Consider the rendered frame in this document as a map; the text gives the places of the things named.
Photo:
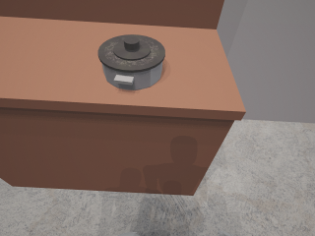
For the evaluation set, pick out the lid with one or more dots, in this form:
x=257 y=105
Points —
x=113 y=54

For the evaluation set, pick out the pot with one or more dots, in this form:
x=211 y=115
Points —
x=132 y=81

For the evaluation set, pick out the knob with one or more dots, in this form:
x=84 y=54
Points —
x=131 y=42

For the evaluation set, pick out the table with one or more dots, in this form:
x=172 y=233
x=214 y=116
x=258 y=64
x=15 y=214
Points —
x=64 y=126

